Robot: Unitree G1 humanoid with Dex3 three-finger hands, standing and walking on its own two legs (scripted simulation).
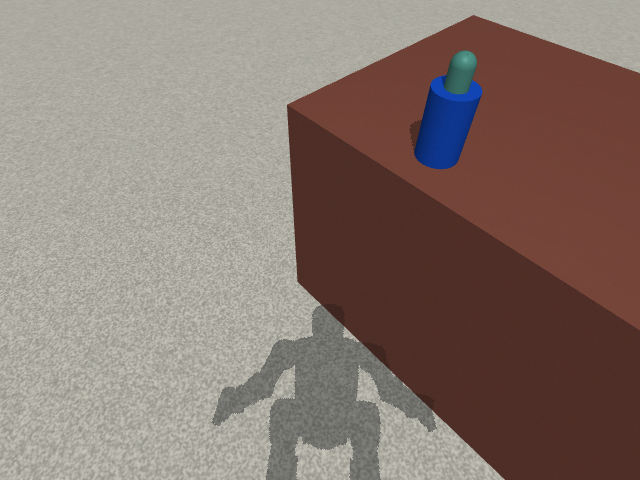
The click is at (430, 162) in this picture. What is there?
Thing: necked bottle
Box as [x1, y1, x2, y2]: [414, 50, 481, 168]
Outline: 466,50 456,53 450,61 447,74 435,78 432,80 430,85 414,151 416,158 421,163 430,167 446,168 456,163 481,94 480,86 471,79 476,65 475,56 471,52
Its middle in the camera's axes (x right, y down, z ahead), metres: +0.24 -0.23 +0.72
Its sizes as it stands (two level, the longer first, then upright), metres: 0.089 0.089 0.210
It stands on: a support 0.75 m high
